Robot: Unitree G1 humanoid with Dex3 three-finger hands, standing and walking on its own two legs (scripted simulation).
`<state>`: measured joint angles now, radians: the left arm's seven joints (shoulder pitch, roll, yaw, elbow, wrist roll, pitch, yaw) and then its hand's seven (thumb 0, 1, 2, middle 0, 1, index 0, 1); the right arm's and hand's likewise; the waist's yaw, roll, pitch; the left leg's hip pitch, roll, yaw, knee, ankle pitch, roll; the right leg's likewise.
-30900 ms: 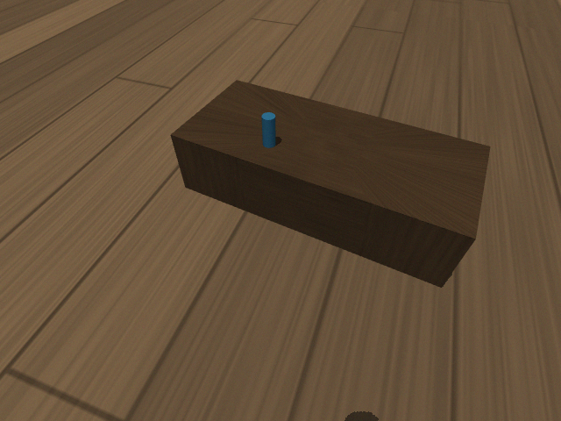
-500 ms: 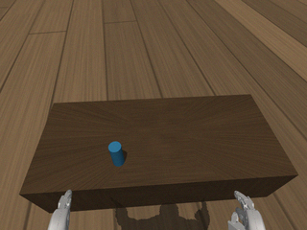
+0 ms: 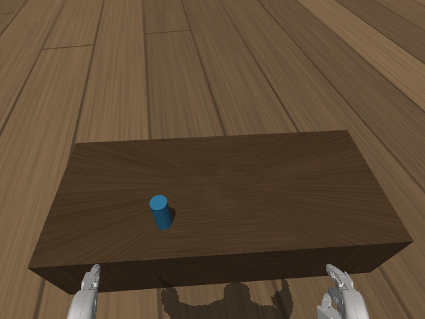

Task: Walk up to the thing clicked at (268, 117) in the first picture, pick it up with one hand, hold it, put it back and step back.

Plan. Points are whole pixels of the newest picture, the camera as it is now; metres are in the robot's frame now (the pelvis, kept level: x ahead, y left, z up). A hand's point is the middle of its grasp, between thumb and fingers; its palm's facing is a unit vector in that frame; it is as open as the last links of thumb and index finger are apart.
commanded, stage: stand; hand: left
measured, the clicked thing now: (161, 213) +0.52 +0.18 -0.32
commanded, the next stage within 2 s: none
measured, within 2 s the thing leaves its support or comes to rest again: neither
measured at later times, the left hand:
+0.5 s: hand out of the picture +0.11 +0.25 -0.11, palm faces -0.02 -0.94 -0.35, open 9.6 cm
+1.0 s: hand out of the picture +0.05 +0.27 -0.10, palm faces +0.01 -0.94 -0.34, open 7.4 cm
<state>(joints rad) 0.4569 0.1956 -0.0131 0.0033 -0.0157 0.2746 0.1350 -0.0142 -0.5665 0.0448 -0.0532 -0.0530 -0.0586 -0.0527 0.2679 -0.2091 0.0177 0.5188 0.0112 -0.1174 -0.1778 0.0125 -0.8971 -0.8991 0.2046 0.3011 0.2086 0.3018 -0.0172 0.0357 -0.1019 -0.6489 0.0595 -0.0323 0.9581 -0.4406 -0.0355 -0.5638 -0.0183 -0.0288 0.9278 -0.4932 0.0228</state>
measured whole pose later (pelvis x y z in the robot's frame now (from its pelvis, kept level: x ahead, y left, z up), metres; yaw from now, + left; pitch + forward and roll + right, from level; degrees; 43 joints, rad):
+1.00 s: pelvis +0.01 +0.02 +0.06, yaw +1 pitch -3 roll +0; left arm 0.17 0.32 0.00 1.10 0.02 -0.01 0.02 0.00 0.90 0.90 -0.21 -0.30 -0.21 -0.30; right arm 0.14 -0.31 -0.02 1.10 -0.02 -0.01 0.00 0.01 -0.90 -0.89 0.20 0.30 0.21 0.30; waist 0.01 0.01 0.05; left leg -0.17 0.00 0.00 0.43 -0.21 0.00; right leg -0.09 -0.07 -0.03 0.41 -0.26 0.06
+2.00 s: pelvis +0.01 +0.01 +0.06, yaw +1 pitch -2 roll +0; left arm 0.11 0.33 0.01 1.15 0.01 -0.01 0.00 0.00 0.90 0.90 -0.21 -0.30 -0.21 -0.30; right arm 0.10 -0.34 -0.01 1.15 -0.01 -0.01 0.00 0.00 -0.90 -0.89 0.20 0.30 0.21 0.30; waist 0.00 0.01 0.05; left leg -0.14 0.02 -0.01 0.35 -0.17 -0.02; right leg -0.06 -0.06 -0.03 0.32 -0.22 0.04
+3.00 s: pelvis -0.06 +0.02 +0.03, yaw +2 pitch -1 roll +0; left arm 0.08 0.38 0.06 0.92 0.04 0.04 0.01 0.00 0.90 0.90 -0.21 -0.30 -0.21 -0.30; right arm 0.11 -0.41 -0.06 0.95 0.01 0.05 0.02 0.00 -0.90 -0.89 0.20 0.30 0.21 0.30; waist -0.01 0.00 0.16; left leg -0.38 -0.06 -0.03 0.93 -0.49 0.03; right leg -0.37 -0.09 -0.02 0.67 -0.28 0.03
